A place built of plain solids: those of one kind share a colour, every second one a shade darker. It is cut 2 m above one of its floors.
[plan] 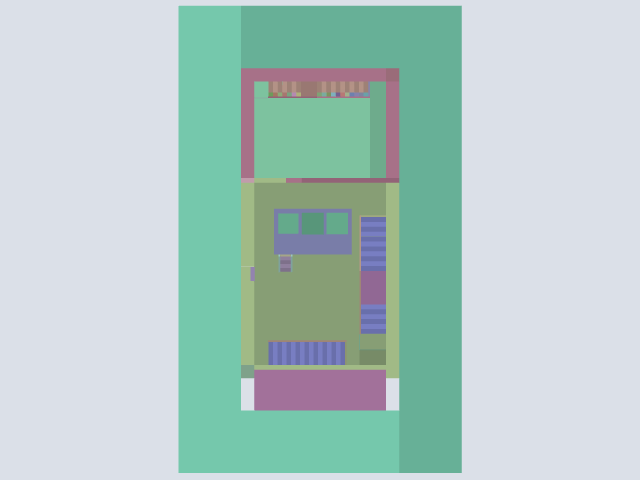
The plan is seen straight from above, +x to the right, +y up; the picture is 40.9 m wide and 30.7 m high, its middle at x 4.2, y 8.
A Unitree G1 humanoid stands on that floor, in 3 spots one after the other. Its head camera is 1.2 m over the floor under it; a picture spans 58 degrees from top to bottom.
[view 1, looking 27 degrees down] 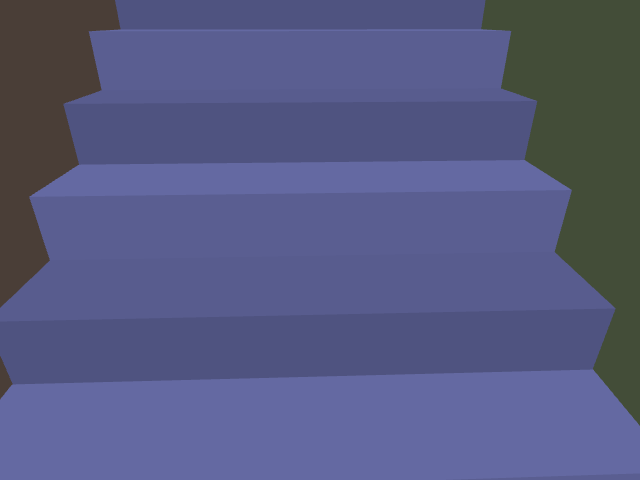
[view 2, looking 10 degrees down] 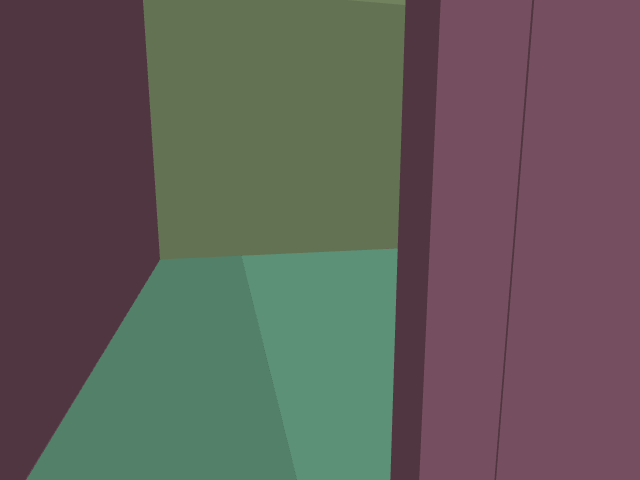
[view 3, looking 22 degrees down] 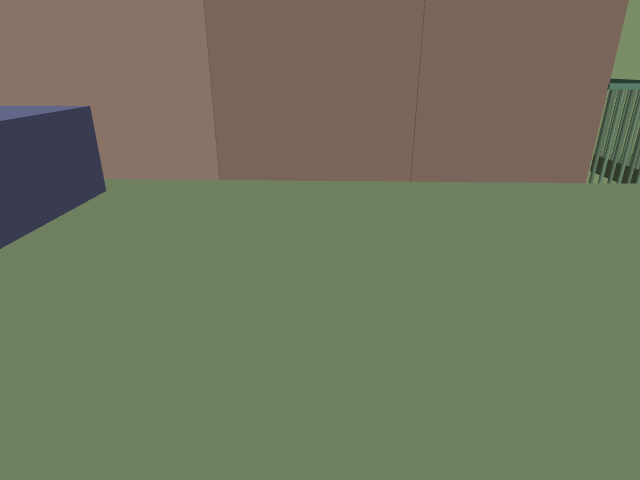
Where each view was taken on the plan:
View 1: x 0.65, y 0.74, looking -2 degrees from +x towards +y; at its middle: step_mill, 1.25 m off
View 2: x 7.65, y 17.66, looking -103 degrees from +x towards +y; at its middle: wall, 5.94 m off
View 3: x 1.99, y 4.72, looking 2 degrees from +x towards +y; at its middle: floor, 3.20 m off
